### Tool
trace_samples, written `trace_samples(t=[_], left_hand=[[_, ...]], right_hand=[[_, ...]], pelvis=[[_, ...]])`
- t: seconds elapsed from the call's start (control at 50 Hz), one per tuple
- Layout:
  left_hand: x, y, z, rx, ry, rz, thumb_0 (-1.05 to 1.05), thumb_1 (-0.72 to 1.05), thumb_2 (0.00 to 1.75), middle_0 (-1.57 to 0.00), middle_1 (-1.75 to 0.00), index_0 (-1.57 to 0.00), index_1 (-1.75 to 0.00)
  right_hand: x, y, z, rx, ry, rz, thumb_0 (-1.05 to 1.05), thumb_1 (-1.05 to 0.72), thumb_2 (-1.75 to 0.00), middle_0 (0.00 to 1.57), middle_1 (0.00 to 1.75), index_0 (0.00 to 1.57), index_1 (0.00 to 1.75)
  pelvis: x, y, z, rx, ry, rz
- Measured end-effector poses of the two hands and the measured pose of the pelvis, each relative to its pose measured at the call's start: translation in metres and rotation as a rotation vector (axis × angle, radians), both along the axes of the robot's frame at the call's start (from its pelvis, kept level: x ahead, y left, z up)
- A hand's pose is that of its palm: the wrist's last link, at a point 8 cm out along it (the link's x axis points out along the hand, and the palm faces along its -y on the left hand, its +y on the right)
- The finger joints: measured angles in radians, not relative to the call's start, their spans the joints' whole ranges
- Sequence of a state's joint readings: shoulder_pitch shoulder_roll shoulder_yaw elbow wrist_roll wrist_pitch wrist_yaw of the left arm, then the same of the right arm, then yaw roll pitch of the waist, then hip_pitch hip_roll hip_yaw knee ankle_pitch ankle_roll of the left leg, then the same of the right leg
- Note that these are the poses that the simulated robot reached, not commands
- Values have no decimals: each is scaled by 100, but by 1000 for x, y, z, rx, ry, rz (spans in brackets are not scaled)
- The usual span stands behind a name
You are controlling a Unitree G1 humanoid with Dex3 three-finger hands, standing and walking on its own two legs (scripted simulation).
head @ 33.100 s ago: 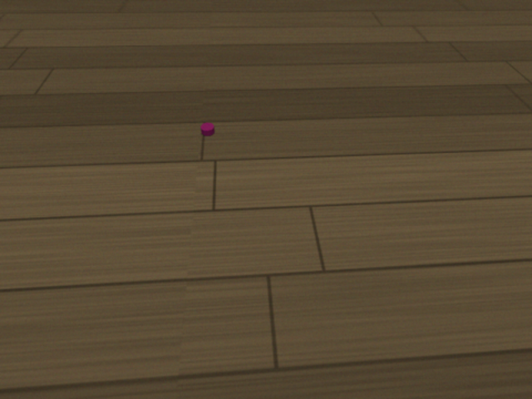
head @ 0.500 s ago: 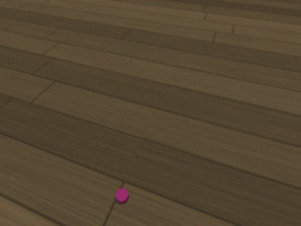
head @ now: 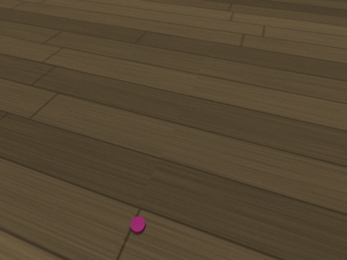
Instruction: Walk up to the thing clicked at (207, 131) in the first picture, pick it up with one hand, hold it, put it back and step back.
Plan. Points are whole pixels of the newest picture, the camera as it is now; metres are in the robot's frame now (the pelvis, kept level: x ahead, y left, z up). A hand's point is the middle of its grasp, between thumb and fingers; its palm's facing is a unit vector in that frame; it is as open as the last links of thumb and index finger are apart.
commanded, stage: stand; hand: left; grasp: from above
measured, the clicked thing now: (138, 224) +0.42 +0.19 -0.76
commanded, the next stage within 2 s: step back in 0.92 s
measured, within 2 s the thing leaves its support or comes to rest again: neither
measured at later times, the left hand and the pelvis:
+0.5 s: hand out of the picture +0.07 +0.25 -0.16, palm faces +0.01 -0.94 -0.33, open 7.4 cm; pelvis +0.00 +0.00 +0.00, yaw -1 degrees
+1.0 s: hand out of the picture +0.09 +0.25 -0.16, palm faces -0.01 -0.94 -0.34, open 7.4 cm; pelvis +0.00 +0.00 +0.00, yaw -1 degrees
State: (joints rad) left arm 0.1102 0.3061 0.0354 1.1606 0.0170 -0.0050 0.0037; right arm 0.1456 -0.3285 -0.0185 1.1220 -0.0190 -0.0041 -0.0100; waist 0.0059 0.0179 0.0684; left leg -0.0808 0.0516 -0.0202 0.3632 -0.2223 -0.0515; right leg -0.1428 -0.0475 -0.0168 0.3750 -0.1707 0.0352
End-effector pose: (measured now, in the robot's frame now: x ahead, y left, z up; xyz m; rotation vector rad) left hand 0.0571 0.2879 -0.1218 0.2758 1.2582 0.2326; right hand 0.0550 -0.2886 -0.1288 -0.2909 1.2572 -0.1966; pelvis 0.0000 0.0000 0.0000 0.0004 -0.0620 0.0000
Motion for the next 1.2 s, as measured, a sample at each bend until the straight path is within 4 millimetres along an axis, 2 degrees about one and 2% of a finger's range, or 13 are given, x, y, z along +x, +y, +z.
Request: trace_samples(t=[0.64,0.92,1.08,1.14,1.2], left_hand=[[9,4,1,1,15,-20,0,90,90,-20,-30,-20,-30],[24,4,3,2,-16,-43,0,90,90,-20,-30,-20,-30],[27,22,-1,38,-40,-62,0,90,90,-20,-30,-20,-30],[27,35,-5,50,-47,-94,0,90,90,-20,-30,-20,-30],[32,51,-13,53,-65,-127,0,90,90,-20,-30,-20,-30]], right_hand=[[6,-3,2,-2,5,-5,1,-91,-89,20,30,20,30],[12,-5,5,-9,-10,-9,1,-91,-89,20,30,20,30],[8,-14,1,-35,-16,-27,1,-91,-89,20,30,20,30],[-2,-13,1,-61,-13,-31,0,-91,-89,20,30,20,30],[-21,-7,1,-90,-12,-40,0,-91,-89,20,30,20,30]], pelvis=[[7,1,1,1,16,-12],[9,2,1,0,18,-16],[-17,9,-9,-4,37,-18],[-29,20,-14,6,39,-27],[-38,36,-23,-7,52,-24]])
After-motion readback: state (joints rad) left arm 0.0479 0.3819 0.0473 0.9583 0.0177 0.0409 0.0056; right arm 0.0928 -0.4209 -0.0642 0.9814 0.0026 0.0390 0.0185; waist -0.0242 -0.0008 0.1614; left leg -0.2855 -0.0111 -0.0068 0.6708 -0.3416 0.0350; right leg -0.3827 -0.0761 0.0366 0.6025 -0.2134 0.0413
